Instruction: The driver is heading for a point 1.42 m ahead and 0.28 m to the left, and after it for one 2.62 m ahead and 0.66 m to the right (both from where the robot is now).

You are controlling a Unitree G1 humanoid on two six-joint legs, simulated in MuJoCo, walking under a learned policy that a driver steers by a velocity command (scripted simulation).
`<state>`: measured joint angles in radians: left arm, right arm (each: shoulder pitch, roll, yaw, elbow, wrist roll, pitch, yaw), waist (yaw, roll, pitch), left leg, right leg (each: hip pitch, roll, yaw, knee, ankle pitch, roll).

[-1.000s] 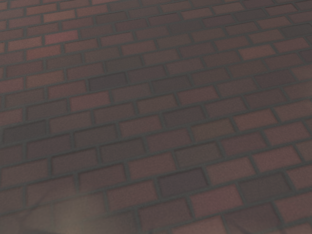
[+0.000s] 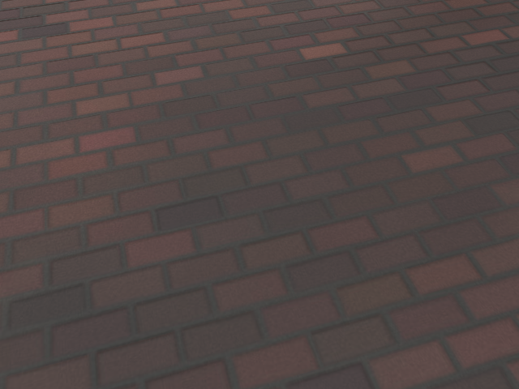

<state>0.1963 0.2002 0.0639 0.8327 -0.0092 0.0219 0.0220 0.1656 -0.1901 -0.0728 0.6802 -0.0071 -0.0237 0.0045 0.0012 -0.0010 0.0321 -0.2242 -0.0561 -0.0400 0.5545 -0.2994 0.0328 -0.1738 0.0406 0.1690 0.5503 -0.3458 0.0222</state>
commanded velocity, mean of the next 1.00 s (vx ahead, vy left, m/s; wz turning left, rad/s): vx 0.10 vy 0.00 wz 0.00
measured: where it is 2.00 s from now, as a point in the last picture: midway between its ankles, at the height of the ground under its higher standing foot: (265, 365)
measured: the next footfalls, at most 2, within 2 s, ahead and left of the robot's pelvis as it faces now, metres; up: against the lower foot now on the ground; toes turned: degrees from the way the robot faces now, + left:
right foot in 0.90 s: +0.07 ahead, -0.13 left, +0.00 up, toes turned -1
left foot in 1.40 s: +0.43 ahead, +0.09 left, +0.00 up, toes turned +7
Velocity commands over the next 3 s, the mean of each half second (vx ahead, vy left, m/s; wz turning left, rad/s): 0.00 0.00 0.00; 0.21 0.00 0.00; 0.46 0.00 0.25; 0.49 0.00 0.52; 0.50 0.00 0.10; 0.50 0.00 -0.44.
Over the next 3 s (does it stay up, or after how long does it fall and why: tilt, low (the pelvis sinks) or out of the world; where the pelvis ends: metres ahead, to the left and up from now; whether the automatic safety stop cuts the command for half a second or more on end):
stays up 1.08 0.25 -0.02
